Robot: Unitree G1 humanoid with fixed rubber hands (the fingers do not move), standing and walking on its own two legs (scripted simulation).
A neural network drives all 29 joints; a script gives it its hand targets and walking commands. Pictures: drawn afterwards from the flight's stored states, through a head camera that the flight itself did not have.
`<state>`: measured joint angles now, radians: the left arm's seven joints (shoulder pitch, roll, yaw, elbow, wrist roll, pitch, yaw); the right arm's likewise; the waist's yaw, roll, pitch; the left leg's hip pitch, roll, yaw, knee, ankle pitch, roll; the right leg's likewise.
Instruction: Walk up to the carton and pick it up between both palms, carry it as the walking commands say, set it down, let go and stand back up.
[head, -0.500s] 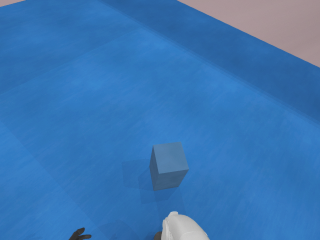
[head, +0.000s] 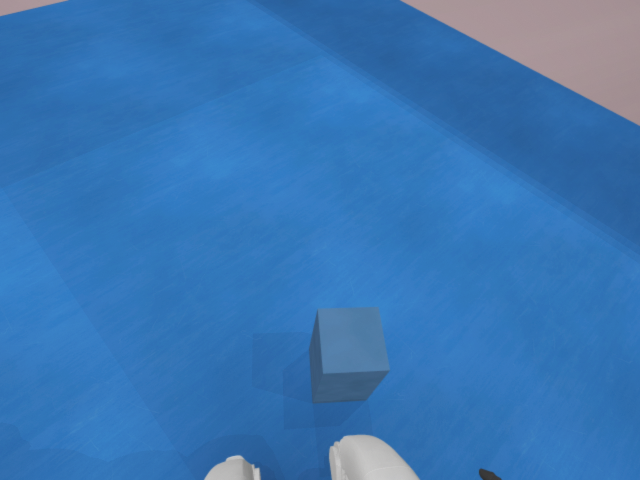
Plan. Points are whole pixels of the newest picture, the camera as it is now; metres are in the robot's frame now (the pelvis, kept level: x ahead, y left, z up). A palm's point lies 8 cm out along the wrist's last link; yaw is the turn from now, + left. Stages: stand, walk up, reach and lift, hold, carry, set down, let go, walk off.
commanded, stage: walk up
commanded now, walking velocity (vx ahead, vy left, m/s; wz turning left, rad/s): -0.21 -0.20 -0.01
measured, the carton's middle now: (343, 358) +0.47 -0.13 -0.60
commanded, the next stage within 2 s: none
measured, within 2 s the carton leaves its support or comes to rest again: neither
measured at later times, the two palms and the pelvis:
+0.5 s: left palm out of the picture +0.00 +0.09 -0.08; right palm out of the picture -0.03 -0.41 -0.13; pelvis -0.06 -0.14 +0.03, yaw -2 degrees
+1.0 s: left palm out of the picture -0.09 +0.10 -0.13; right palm out of the picture -0.14 -0.34 -0.11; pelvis -0.09 -0.12 +0.03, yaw -3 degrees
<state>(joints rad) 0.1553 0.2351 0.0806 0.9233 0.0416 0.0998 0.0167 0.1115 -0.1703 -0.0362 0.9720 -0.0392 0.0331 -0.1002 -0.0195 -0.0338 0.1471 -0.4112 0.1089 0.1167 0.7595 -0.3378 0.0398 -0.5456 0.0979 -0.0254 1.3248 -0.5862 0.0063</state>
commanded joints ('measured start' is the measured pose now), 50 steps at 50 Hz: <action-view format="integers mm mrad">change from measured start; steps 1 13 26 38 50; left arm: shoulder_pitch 31 198 168 171 184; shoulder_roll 89 208 32 70 -5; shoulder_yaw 11 -6 -49 2 -41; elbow -43 21 33 73 129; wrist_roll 9 -14 -27 -33 -28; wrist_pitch -2 -43 -133 -120 -84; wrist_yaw -2 -27 15 19 9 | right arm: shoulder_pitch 116 49 106 284 272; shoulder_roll -195 -160 -137 -90 -90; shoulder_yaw -43 -51 -44 1 28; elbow -9 -40 56 160 151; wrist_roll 1 -9 28 31 22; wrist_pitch -4 13 34 -16 -22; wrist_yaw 19 102 90 56 46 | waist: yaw -30 85 29 46 37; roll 208 -193 -190 -42 135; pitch -223 -190 -44 -175 69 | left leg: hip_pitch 247 -212 8 411 134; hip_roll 261 -12 -88 -70 -6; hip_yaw -219 15 -130 -103 -206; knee -339 100 16 -392 -612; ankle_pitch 590 -304 -38 154 -154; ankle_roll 126 -35 -62 -44 4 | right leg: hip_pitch -101 469 398 330 344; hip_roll -86 -350 -344 -294 -183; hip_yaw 95 293 265 249 71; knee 146 -1087 -1138 -950 -899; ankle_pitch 188 270 405 638 375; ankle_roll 78 -21 -52 -81 10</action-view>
